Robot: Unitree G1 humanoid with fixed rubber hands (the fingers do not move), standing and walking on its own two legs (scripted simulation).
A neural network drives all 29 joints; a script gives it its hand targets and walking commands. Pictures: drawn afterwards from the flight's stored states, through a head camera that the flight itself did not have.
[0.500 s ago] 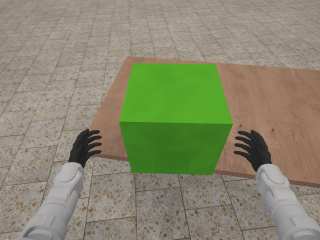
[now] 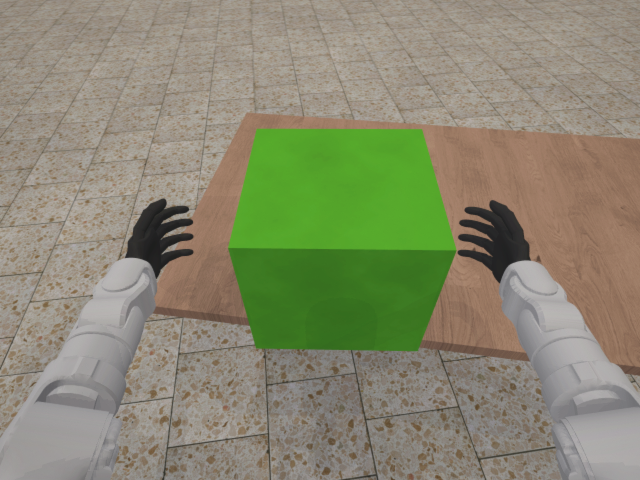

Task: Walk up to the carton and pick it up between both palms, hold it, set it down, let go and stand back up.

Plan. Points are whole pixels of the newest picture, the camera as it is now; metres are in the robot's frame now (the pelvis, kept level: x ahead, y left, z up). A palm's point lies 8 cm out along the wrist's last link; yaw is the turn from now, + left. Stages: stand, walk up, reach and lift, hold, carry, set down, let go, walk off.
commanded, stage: reach and lift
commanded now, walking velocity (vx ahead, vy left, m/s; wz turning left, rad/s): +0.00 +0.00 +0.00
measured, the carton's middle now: (337, 240) +0.50 -0.04 +0.00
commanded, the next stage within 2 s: none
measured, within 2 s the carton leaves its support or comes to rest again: neither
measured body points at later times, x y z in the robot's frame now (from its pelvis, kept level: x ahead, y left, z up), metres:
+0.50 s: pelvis -0.01 +0.00 +0.00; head +0.04 +0.00 +0.45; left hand +0.47 +0.21 +0.16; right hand +0.44 -0.26 +0.15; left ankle +0.01 +0.11 -0.75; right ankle -0.03 -0.13 -0.75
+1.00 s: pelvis +0.00 -0.01 +0.00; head +0.08 -0.01 +0.44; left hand +0.51 +0.21 +0.15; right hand +0.47 -0.26 +0.15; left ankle +0.01 +0.11 -0.75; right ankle -0.03 -0.13 -0.75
